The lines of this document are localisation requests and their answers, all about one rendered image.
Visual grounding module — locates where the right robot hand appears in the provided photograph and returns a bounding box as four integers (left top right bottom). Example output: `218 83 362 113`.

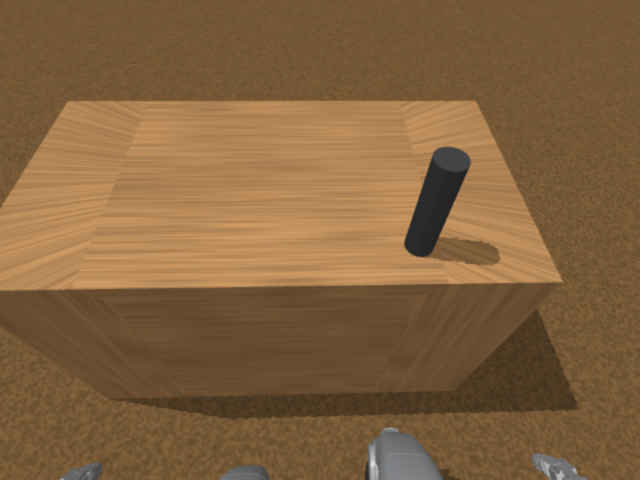
532 453 589 480

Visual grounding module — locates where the left robot hand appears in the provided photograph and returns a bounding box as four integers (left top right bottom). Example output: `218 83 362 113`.
60 463 102 480

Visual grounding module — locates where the can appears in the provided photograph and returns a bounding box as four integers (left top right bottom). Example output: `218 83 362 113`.
404 147 471 257

